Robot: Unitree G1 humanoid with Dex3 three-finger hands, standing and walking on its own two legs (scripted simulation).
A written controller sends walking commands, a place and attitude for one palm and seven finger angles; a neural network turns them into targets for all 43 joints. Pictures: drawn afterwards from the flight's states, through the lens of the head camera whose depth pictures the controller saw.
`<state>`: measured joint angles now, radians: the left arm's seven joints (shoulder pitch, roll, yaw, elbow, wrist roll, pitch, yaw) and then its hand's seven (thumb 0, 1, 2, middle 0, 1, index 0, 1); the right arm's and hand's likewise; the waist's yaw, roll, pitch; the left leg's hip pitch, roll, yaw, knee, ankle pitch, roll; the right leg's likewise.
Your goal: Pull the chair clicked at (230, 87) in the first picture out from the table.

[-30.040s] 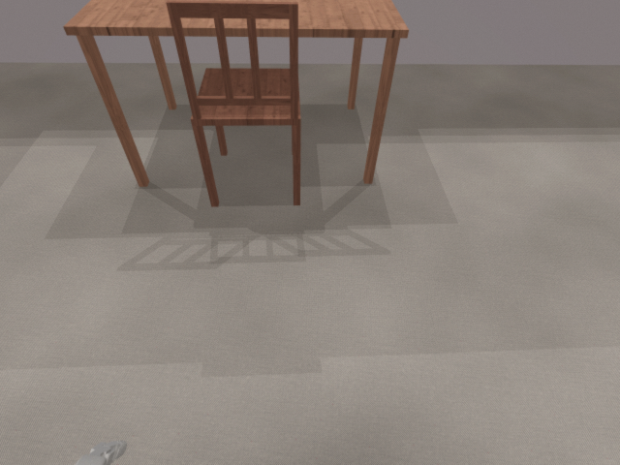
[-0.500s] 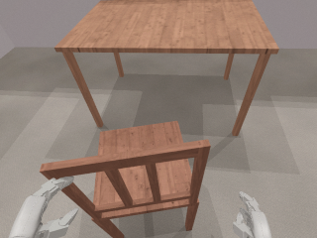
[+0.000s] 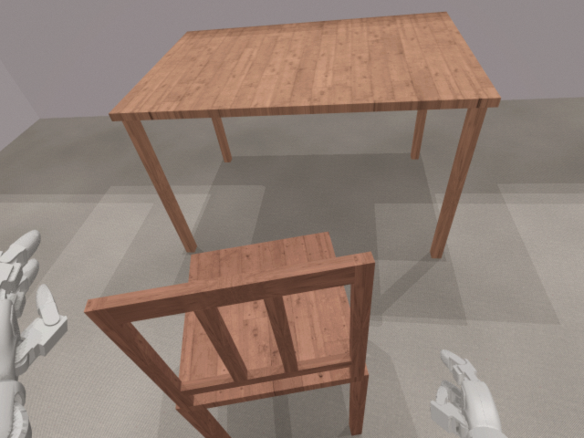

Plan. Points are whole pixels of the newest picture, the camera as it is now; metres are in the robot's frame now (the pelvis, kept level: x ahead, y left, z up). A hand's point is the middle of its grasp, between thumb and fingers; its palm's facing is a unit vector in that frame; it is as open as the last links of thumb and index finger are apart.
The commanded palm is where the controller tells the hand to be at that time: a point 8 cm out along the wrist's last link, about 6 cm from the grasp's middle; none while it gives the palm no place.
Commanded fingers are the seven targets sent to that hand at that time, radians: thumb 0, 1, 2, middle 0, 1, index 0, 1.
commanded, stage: step back with the hand held close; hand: left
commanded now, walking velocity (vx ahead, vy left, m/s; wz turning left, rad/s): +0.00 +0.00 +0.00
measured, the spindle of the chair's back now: (224, 345) +0.29 +0.16 -0.09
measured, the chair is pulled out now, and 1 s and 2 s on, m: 0.60 0.60 0.60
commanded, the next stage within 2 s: stop stepping back and stand still in 1.54 s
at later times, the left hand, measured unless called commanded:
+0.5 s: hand (30, 365) +0.16 +0.29 +0.13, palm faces +0.29 -0.80 -0.53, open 7.4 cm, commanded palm +0.10 +0.34 +0.18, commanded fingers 0.00 0.90 0.90 -0.20 -0.30 -0.20 -0.30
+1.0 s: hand out of the picture +0.11 +0.30 +0.16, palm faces +0.40 -0.77 -0.50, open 7.4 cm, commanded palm +0.03 +0.34 +0.18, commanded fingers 0.00 0.90 0.90 -0.20 -0.30 -0.20 -0.30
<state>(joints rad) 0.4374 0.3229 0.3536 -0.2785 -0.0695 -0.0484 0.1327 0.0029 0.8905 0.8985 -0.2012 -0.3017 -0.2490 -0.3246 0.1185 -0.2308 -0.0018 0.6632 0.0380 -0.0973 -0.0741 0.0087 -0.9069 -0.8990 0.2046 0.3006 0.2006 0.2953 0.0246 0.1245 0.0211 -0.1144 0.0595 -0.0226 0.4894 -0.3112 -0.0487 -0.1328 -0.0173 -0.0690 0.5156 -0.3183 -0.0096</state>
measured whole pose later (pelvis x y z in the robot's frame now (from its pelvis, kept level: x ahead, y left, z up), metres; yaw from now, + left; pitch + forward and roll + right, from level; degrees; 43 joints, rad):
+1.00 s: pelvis -0.10 +0.03 -0.01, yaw +1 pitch +1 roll -2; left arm 0.55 0.45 0.43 -0.54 -0.03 -0.15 0.17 0.01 0.88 0.90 -0.21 -0.31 -0.21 -0.30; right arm 0.22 -0.22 -0.02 0.60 0.02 -0.11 -0.11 0.01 -0.91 -0.90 0.20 0.30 0.20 0.30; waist -0.03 0.01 0.02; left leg -0.41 0.03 -0.06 0.60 -0.21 -0.01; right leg -0.36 -0.01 -0.04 0.63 -0.26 0.02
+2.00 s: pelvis -0.30 -0.01 +0.00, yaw +2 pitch +0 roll +1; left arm 0.56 0.39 0.39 -0.43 -0.04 -0.19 0.16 0.01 0.88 0.90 -0.21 -0.31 -0.21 -0.30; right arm 0.30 -0.26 -0.06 0.71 0.03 -0.13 -0.09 0.01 -0.91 -0.90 0.20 0.30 0.20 0.29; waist -0.03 -0.03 -0.02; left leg -0.16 -0.01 0.01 0.47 -0.32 0.01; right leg -0.25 -0.08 -0.05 0.54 -0.28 0.04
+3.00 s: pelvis -0.32 -0.02 +0.00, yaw +3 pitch -2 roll +0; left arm 0.28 0.21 0.00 0.96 0.00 0.04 0.02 -0.02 0.93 0.90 -0.20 -0.30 -0.20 -0.30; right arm 0.35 -0.16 0.00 0.99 -0.01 0.01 -0.02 0.00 -0.91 -0.90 0.20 0.30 0.20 0.29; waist -0.01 0.02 0.05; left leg -0.18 0.02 -0.02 0.49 -0.28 -0.01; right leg -0.22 -0.03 -0.05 0.47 -0.22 0.01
